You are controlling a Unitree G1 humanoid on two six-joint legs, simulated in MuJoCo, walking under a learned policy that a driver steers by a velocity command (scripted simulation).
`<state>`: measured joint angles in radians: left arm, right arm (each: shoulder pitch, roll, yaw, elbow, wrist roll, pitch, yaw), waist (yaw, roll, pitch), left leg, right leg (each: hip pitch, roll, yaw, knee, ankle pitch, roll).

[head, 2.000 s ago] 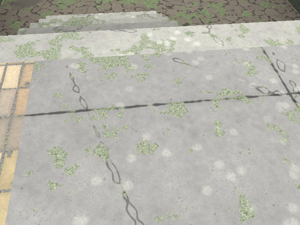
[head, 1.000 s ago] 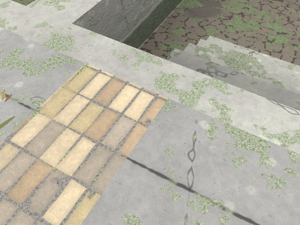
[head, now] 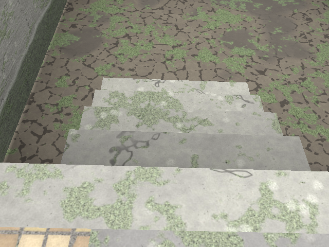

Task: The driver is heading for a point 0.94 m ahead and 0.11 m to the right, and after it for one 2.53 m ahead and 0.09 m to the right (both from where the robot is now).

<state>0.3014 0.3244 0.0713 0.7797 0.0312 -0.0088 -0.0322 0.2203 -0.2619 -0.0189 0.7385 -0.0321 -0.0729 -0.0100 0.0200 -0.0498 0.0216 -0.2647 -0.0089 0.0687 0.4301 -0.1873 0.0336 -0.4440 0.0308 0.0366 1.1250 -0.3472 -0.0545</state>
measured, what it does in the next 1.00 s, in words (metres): walks ahead, turning right: right foot, then left foot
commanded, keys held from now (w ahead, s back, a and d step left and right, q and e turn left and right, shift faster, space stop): w+e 0.46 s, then w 0.54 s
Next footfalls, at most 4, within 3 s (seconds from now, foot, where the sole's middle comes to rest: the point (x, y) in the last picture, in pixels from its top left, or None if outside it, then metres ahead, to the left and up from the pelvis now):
0.36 right None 0.31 -0.14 -0.78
0.90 left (189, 208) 0.65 -0.09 -0.78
1.44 right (244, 187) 0.77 -0.35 -0.78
2.00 left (193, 157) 1.04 -0.15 -0.96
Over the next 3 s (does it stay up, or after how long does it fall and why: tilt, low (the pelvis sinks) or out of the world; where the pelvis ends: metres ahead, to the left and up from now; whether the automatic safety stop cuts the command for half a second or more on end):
stays up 0.90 -0.35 -0.09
